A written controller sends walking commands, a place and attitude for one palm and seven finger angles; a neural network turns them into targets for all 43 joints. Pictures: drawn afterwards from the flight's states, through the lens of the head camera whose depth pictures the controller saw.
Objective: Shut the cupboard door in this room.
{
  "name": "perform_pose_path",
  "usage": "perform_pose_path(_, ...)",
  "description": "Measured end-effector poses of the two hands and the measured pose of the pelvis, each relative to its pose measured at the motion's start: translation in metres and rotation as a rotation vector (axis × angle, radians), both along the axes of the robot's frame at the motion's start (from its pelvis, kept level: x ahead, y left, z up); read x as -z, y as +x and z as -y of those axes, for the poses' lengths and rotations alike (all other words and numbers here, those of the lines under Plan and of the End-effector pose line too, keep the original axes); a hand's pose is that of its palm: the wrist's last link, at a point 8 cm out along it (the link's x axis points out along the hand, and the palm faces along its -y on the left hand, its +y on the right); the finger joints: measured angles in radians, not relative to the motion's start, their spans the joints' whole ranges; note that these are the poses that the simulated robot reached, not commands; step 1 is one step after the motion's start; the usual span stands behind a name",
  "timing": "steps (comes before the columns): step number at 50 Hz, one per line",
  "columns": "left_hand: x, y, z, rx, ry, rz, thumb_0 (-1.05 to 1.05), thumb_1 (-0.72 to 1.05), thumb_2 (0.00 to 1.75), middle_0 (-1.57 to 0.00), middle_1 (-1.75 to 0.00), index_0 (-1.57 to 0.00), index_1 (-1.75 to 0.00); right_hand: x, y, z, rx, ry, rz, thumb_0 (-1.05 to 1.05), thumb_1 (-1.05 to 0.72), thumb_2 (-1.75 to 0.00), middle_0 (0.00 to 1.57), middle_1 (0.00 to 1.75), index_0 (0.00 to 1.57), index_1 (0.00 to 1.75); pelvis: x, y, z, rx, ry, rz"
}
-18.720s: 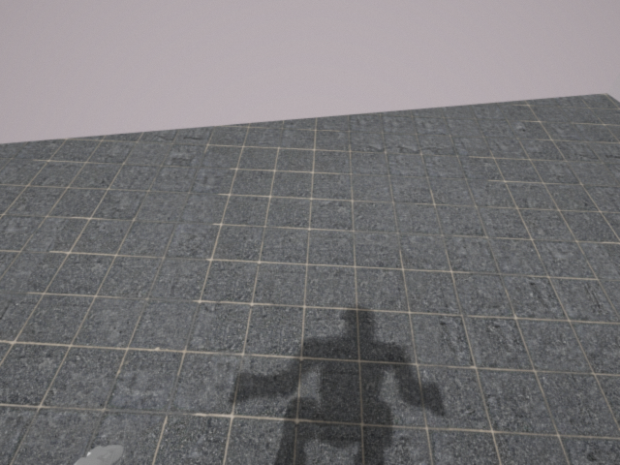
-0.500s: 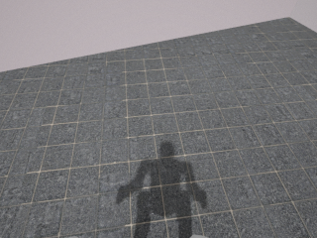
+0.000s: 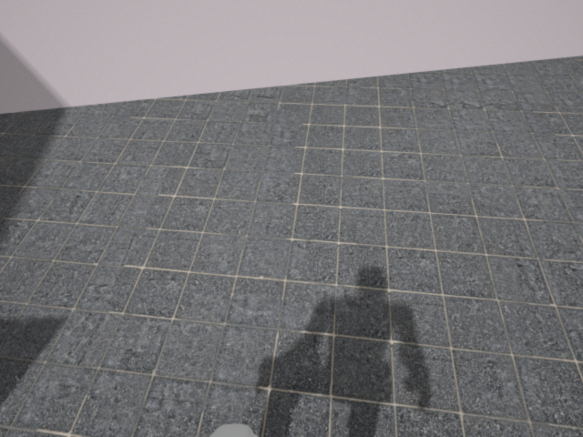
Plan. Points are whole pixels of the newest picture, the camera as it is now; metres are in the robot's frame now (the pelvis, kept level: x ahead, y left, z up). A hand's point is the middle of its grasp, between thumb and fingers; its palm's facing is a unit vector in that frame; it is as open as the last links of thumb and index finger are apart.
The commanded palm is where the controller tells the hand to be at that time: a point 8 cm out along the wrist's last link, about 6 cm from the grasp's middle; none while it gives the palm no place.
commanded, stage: turn or walk to find it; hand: left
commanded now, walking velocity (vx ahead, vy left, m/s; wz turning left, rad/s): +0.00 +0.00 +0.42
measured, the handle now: out of the picture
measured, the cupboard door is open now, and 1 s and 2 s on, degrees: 84 84 84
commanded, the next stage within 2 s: stand and wait in 0.22 s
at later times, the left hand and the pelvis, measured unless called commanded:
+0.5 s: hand out of the picture +0.01 +0.27 -0.17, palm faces +0.22 -0.95 -0.24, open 7.4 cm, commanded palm none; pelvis -0.03 +0.05 +0.00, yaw +11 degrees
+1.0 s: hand out of the picture -0.06 +0.21 -0.16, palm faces +0.43 -0.86 -0.26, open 7.4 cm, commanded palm none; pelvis -0.04 +0.00 +0.00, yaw +27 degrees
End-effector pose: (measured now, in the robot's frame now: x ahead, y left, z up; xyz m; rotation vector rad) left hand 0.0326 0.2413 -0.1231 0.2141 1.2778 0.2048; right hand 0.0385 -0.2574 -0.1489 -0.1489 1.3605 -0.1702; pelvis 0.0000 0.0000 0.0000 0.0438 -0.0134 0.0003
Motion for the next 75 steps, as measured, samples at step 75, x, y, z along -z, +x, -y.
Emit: perform_pose_path(75,0.002,-0.177,-0.031,-0.656,0.052,0.109,0.00,0.91,0.90,-0.20,-0.30,-0.20,-0.30,-0.006,0.130,-0.132,-0.735,0.046,0.150,0.00,-0.91,-0.89,0.20,0.30,0.20,0.30,0.008,-0.049,-0.013,-0.709,-0.037,-0.002)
